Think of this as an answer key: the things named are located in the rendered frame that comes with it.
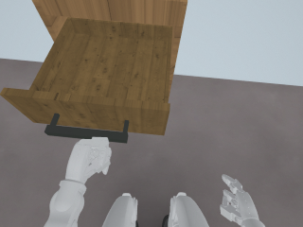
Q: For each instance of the robot left shin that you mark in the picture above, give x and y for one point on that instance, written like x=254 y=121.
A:
x=132 y=224

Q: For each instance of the cabinet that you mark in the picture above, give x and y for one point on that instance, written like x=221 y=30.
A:
x=148 y=12

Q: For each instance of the handle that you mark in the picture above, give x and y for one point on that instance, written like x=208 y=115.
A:
x=83 y=133

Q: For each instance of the drawer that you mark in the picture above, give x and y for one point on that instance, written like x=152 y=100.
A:
x=100 y=73

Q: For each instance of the robot right thigh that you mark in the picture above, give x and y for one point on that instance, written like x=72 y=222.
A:
x=186 y=212

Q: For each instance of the left robot forearm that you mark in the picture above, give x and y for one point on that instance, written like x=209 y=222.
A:
x=66 y=204

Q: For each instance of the left robot hand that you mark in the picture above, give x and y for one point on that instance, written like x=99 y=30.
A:
x=95 y=151

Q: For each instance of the right robot hand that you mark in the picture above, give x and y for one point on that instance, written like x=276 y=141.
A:
x=242 y=206

